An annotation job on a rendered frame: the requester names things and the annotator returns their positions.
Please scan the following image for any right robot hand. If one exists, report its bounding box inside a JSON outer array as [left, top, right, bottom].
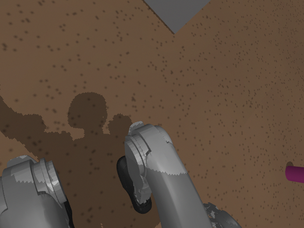
[[203, 202, 242, 228]]

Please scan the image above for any right robot foot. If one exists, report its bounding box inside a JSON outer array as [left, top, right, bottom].
[[116, 156, 152, 214]]

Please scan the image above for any left robot foot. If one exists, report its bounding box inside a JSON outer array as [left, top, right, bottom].
[[64, 197, 75, 228]]

